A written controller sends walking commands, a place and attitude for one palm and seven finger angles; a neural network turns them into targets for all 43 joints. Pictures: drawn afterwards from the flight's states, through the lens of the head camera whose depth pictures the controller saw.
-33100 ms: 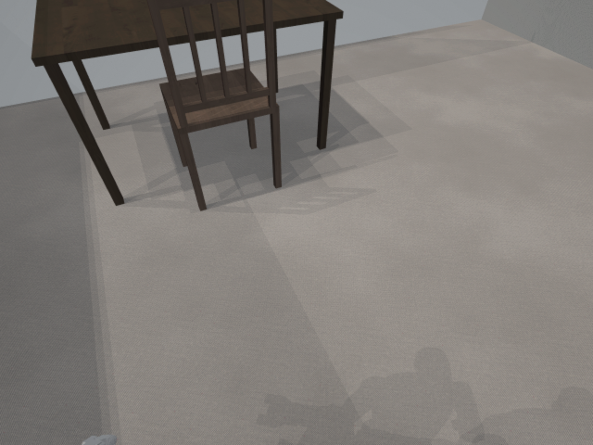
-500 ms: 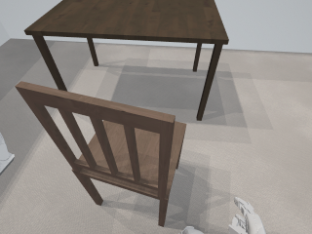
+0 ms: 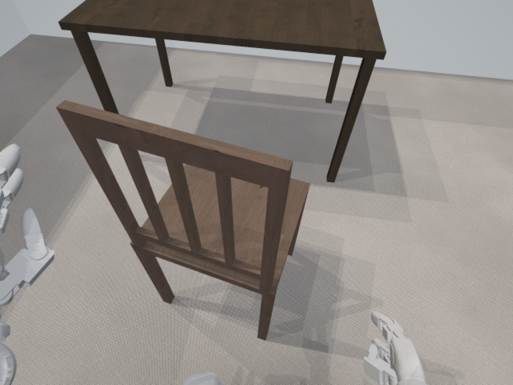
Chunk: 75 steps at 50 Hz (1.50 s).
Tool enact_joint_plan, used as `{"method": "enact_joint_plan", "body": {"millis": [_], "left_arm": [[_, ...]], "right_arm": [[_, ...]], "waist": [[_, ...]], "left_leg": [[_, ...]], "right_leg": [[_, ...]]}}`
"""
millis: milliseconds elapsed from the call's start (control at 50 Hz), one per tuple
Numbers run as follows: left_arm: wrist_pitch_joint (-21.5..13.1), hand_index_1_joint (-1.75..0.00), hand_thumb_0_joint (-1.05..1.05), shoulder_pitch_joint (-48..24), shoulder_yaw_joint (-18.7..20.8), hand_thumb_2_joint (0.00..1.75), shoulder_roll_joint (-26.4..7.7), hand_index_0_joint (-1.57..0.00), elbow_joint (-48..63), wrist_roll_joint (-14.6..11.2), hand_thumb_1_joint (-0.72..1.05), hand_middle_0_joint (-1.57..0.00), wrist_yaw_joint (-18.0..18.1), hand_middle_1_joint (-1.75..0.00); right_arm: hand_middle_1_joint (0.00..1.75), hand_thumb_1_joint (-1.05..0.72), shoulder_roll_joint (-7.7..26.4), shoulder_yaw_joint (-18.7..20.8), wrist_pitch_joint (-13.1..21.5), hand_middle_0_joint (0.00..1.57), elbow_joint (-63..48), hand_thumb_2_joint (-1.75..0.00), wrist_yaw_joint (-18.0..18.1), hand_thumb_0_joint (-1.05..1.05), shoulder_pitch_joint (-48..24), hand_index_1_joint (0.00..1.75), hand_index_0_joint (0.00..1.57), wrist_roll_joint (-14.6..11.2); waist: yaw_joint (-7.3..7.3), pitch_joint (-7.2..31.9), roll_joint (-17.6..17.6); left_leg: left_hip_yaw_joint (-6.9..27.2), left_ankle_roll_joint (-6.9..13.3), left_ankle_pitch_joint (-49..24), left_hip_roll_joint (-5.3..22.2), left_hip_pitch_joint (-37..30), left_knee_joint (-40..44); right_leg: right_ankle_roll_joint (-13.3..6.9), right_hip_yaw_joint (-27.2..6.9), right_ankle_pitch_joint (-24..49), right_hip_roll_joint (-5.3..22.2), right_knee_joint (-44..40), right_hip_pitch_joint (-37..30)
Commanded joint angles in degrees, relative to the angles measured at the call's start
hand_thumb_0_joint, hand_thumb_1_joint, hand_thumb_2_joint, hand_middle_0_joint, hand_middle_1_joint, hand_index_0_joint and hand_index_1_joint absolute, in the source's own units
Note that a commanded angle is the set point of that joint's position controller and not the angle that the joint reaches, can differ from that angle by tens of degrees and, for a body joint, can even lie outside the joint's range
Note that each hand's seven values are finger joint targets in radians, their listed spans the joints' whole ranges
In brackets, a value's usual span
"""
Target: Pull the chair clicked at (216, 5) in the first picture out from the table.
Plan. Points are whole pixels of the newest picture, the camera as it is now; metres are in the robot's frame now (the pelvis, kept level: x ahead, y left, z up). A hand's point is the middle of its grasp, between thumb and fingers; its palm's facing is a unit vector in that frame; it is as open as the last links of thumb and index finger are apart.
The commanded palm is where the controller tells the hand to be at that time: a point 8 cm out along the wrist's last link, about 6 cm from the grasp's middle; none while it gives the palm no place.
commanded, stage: step back with the hand held close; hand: left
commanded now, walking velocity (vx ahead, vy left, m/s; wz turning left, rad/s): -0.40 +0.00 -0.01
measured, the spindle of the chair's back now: (186, 211) +0.44 +0.19 -0.06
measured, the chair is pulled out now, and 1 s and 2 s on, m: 0.58 0.58 0.58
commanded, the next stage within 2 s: stop stepping back and stand still in 0.16 s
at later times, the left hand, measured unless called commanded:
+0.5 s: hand out of the picture +0.08 +0.25 +0.17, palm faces +0.42 -0.81 -0.41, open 7.4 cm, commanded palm +0.03 +0.29 +0.18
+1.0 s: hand out of the picture +0.01 +0.27 +0.17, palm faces +0.46 -0.80 -0.40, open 7.5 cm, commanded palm -0.05 +0.30 +0.18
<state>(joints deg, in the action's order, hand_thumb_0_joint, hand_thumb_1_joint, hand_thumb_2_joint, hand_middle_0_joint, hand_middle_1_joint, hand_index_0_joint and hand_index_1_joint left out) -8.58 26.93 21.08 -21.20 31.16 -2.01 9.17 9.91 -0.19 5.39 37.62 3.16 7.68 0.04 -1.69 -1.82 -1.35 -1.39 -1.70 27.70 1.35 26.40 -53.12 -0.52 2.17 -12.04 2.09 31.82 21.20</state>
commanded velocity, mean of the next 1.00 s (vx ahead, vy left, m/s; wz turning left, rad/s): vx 0.06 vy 0.00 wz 0.00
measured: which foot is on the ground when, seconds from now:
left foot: up 0.00-0.10, down 0.12-0.34, up 0.36-0.50, down 0.52-1.00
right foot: down 0.00-0.12, up 0.14-0.32, down 0.34-1.00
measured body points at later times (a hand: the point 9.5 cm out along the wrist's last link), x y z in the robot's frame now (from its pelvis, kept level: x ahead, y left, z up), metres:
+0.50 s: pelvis -0.13 +0.00 +0.00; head -0.15 +0.00 +0.45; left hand +0.05 +0.29 +0.19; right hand +0.00 -0.25 -0.09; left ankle -0.12 +0.11 -0.71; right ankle -0.05 -0.13 -0.73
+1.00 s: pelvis -0.20 +0.01 +0.00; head -0.24 +0.02 +0.44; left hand -0.02 +0.31 +0.19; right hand -0.05 -0.23 -0.08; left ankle -0.15 +0.12 -0.73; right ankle -0.17 -0.10 -0.69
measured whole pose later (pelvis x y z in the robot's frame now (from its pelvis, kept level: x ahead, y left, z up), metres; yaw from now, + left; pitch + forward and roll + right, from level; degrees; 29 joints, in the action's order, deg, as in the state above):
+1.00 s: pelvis -0.20 +0.01 +0.00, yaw -1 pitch -4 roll +0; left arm -8.0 27.2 22.5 -23.8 23.4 -1.0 9.2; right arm 10.9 -0.6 6.5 38.2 3.6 14.6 -0.6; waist 0.5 2.3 -1.2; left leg -2.8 1.8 15.9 1.5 15.2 -35.2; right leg -0.4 2.4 -25.0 -0.1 55.0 23.5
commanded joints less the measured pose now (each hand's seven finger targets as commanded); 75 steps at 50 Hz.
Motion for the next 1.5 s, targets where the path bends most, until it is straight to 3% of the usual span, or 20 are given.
{"method": "enact_joint_plan", "body": {"millis": [0,120,200,280,340,460,560,640,700,820,860,900,1000,1080,1180,1200,1220,1320,1360,1480], "left_arm": [[-3.67,-0.30,0.00,8.54,12.78,0.90,-13.52,-0.20,12.36,0.00,0.90,-0.20,1.14,-0.30],[-6.84,-0.30,0.00,9.25,12.89,0.90,-13.17,-0.20,13.91,-1.37,0.90,-0.20,1.43,-0.30],[-6.29,-0.30,0.00,3.08,10.71,0.90,-11.43,-0.20,15.35,-0.97,0.90,-0.20,1.53,-0.30],[-4.91,-0.30,0.00,4.73,9.42,0.90,-11.98,-0.20,9.96,-0.20,0.90,-0.20,0.71,-0.30],[-3.36,-0.30,0.00,-2.06,9.89,0.90,-14.94,-0.20,8.56,-1.35,0.90,-0.20,1.13,-0.30],[-2.82,-0.30,0.00,1.19,8.98,0.90,-13.63,-0.20,6.97,0.23,0.90,-0.20,2.35,-0.30],[-3.34,-0.30,0.00,-0.15,8.92,0.90,-13.17,-0.20,6.75,1.33,0.90,-0.20,1.50,-0.30],[-3.76,-0.30,0.00,-0.17,7.25,0.90,-12.09,-0.20,1.97,1.16,0.90,-0.20,0.65,-0.30],[-4.01,-0.30,0.00,-5.64,8.03,0.90,-14.38,-0.20,5.96,0.02,0.90,-0.20,-0.04,-0.30],[-2.95,-0.30,0.00,-8.00,6.12,0.90,-12.58,-0.20,7.93,0.59,0.90,-0.20,1.57,-0.30],[-3.65,-0.30,0.00,-9.28,6.84,0.90,-13.35,-0.20,10.93,1.46,0.90,-0.20,2.14,-0.30],[-3.21,-0.30,0.00,-4.83,7.26,0.90,-12.36,-0.20,4.21,1.29,0.90,-0.20,0.93,-0.30],[-3.47,-0.30,0.00,-3.65,7.26,0.90,-12.99,-0.20,5.65,0.91,0.90,-0.20,0.37,-0.30],[-3.41,-0.30,0.00,-8.46,8.20,0.90,-14.24,-0.20,8.76,-0.28,0.90,-0.20,0.08,-0.30],[-3.18,-0.30,0.00,-3.98,7.69,0.90,-12.67,-0.20,10.24,-0.50,0.90,-0.20,1.28,-0.30],[-3.86,-0.30,0.00,-5.23,7.52,0.90,-12.48,-0.20,12.30,-0.65,0.90,-0.20,1.46,-0.30],[5.20,-0.30,0.00,-5.68,-15.66,0.90,6.20,-0.20,-33.99,5.66,0.90,-0.20,-6.95,-0.30],[8.13,-0.30,0.00,-8.18,-16.41,0.90,4.55,-0.20,-48.84,3.96,0.90,-0.20,-8.96,-0.30],[7.88,-0.30,0.00,-8.17,-16.48,0.90,-0.89,-0.20,-58.47,3.79,0.90,-0.20,-8.12,-0.30],[9.02,-0.30,0.00,-16.80,-18.97,0.90,-0.26,-0.20,-74.58,2.96,0.90,-0.20,-8.36,-0.30]], "right_arm": [[0.30,-0.90,4.35,1.10,-0.33,0.20,-11.30,-0.90,1.38,0.00,-3.76,0.30,0.20,-0.42],[0.30,-0.90,7.83,4.33,3.51,0.20,-10.39,-0.90,1.77,0.00,-1.15,0.30,0.20,-0.09],[0.30,-0.90,8.48,4.83,5.92,0.20,-7.84,-0.90,0.65,0.00,-0.29,0.30,0.20,0.11],[0.30,-0.90,9.78,3.89,5.95,0.20,-9.35,-0.90,-0.06,0.00,0.63,0.30,0.20,-0.87],[0.30,-0.90,8.94,3.20,4.82,0.20,-9.41,-0.90,0.31,0.00,1.65,0.30,0.20,-1.19],[0.30,-0.90,9.07,1.81,3.36,0.20,-8.49,-0.90,2.29,0.00,0.52,0.30,0.20,-0.23],[0.30,-0.90,9.81,3.13,4.37,0.20,-9.26,-0.90,1.12,0.00,-0.95,0.30,0.20,-0.74],[0.30,-0.90,10.47,3.08,3.96,0.20,-8.29,-0.90,0.57,0.00,0.14,0.30,0.20,-1.16],[0.30,-0.90,9.52,3.57,3.68,0.20,-8.54,-0.90,0.35,0.00,0.57,0.30,0.20,-1.04],[0.30,-0.90,9.48,1.61,3.63,0.20,-7.73,-0.90,2.53,0.00,1.36,0.30,0.20,-0.07],[0.30,-0.90,11.26,2.48,4.27,0.20,-8.75,-0.90,2.47,0.00,1.69,0.30,0.20,-0.14],[0.30,-0.90,9.37,2.93,3.68,0.20,-8.69,-0.90,1.25,0.00,0.75,0.30,0.20,-0.92],[0.30,-0.90,9.58,1.86,3.68,0.20,-8.84,-0.90,0.82,0.00,-1.26,0.30,0.20,-0.88],[0.30,-0.90,8.60,2.44,3.68,0.20,-9.02,-0.90,-0.02,0.00,-0.10,0.30,0.20,-1.38],[0.30,-0.90,8.52,1.68,2.97,0.20,-8.45,-0.90,2.25,0.00,-0.18,0.30,0.20,-0.48],[0.30,-0.90,9.83,1.70,3.62,0.20,-9.14,-0.90,2.57,0.00,-0.81,0.30,0.20,-0.39],[0.30,-0.90,17.03,5.18,3.79,0.20,4.05,-0.90,-3.63,0.00,6.48,0.30,0.20,2.50],[0.30,-0.90,11.65,3.02,-2.45,0.20,-0.34,-0.90,-3.22,0.00,4.42,0.30,0.20,2.81],[0.30,-0.90,8.95,2.51,-3.52,0.20,1.56,-0.90,-3.35,0.00,4.06,0.30,0.20,1.48],[0.30,-0.90,8.88,1.98,-5.78,0.20,10.70,-0.90,-3.19,0.00,8.07,0.30,0.20,1.85]], "waist": [[1.27,12.95,-6.58],[2.23,11.61,17.60],[1.11,7.48,16.21],[0.52,5.15,7.76],[1.12,6.85,-14.11],[3.27,4.91,-1.89],[2.24,0.06,19.50],[0.93,-2.10,6.10],[1.72,1.93,-13.79],[3.72,2.51,3.64],[3.03,2.98,21.99],[2.17,2.96,15.27],[0.75,0.17,10.48],[2.04,4.75,-11.21],[3.71,2.40,5.74],[3.06,2.10,16.53],[8.48,-2.89,21.52],[1.12,8.07,-2.76],[0.94,7.12,-10.65],[3.84,-5.36,5.04]], "left_leg": [[0.56,0.43,0.87,1.34,-4.55,11.03],[10.93,9.68,-33.27,20.54,-8.50,34.38],[6.46,8.57,-46.27,17.85,-12.96,28.43],[2.56,4.32,-1.25,11.50,-0.27,22.68],[-0.12,1.29,2.56,0.21,-4.03,-4.89],[-1.77,3.81,-0.54,0.24,-16.08,23.84],[15.78,10.62,16.20,13.17,5.99,45.13],[5.71,6.00,13.86,7.57,10.14,31.23],[-0.53,2.71,0.86,-2.20,2.50,-6.42],[-1.79,5.17,0.42,0.15,-18.90,25.76],[20.11,12.43,7.11,14.19,-16.20,40.68],[21.56,14.14,13.12,16.79,-3.66,43.44],[7.15,6.98,13.71,9.60,7.94,33.36],[1.26,2.12,-0.93,-0.10,8.07,-12.83],[-0.97,3.82,-6.45,1.71,-20.01,25.10],[11.31,6.92,0.31,8.51,-19.60,34.70],[23.03,11.17,-16.41,14.55,-11.91,29.23],[12.31,9.09,-37.09,8.80,-8.76,23.23],[2.59,3.27,-15.08,-0.92,-2.37,17.24],[8.16,4.75,-3.61,2.52,-6.90,32.33]], "right_leg": [[-6.98,-10.08,29.15,14.22,-7.41,-8.16],[1.53,-3.41,-17.49,-1.76,27.71,4.10],[1.67,-3.02,-13.74,-0.44,17.05,4.59],[1.17,-1.01,-1.36,2.07,-6.47,-10.01],[-8.95,-25.88,-23.32,20.06,-24.16,3.19],[-2.74,-8.36,-24.51,9.97,-14.24,5.01],[1.87,-0.38,-12.97,-2.33,23.06,-5.26],[-0.18,1.27,-12.10,-1.38,-3.73,-16.21],[-10.53,-30.72,-30.86,18.20,-27.18,-3.36],[-4.58,-6.65,-28.68,7.29,-8.79,9.15],[0.55,2.58,-16.54,-4.95,21.64,9.41],[1.39,-2.27,-13.48,-3.60,38.73,5.49],[-0.94,3.82,-12.79,-3.06,-0.82,-17.44],[-14.64,-32.46,-20.46,19.84,-23.99,-9.75],[-6.03,-6.19,-19.65,7.90,-5.97,6.49],[-2.77,-3.07,-17.53,2.20,4.95,7.97],[1.33,0.98,-14.95,-0.78,21.36,18.57],[1.44,-1.51,-10.32,-1.35,7.35,-1.96],[-1.69,-13.48,7.17,7.14,-6.18,-10.97],[-1.68,-8.44,-14.94,0.54,-8.31,2.54]]}}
